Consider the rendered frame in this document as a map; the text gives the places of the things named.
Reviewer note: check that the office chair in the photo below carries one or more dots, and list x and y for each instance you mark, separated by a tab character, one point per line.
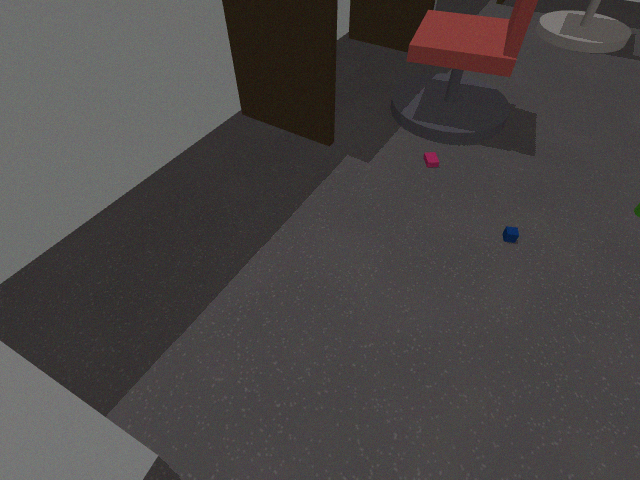
582	31
451	108

